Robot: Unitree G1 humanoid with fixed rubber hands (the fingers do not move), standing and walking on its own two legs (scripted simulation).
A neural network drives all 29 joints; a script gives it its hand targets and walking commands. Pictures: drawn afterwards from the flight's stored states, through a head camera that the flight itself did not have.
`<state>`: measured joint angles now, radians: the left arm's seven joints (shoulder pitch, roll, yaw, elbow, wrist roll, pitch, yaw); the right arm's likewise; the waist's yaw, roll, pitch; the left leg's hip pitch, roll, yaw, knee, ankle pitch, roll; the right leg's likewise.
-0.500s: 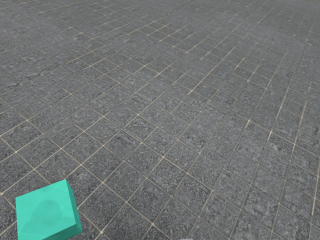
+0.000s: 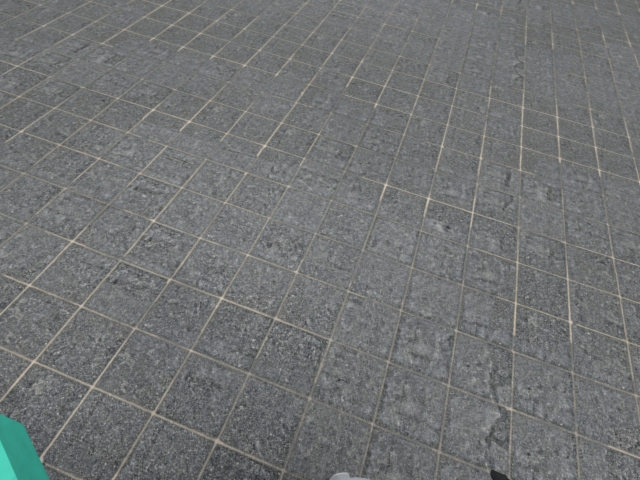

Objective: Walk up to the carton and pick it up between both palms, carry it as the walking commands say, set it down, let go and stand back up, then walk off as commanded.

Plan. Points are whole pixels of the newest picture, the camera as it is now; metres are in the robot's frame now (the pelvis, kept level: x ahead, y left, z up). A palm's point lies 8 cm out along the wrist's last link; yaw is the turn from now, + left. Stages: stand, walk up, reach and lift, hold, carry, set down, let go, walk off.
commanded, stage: walk off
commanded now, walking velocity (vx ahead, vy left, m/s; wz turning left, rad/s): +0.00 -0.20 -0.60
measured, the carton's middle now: out of the picture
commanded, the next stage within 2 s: stand in 1.36 s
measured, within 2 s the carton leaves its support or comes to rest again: neither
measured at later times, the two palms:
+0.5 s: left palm (277, 459) +0.18 +0.05 -0.14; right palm out of the picture +0.00 -0.41 -0.14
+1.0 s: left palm (371, 457) +0.19 -0.08 -0.14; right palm out of the picture -0.10 -0.47 -0.09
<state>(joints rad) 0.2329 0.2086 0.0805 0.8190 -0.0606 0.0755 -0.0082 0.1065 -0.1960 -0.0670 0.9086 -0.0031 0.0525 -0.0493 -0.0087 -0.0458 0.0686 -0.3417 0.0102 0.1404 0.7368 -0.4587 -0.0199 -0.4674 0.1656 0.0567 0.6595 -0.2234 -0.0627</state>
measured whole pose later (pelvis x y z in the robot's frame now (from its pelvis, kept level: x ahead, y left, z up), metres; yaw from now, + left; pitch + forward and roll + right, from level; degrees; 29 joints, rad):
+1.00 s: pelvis +0.01 -0.24 +0.02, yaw -31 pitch +0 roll -3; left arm 0.21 0.21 0.08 0.82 -0.06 0.09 -0.03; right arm 0.22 -0.17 -0.07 0.96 0.00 0.05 -0.06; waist -0.01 -0.07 0.11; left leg -0.24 0.10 0.19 0.64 -0.40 0.04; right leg -0.56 0.06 0.06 1.25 -0.36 -0.02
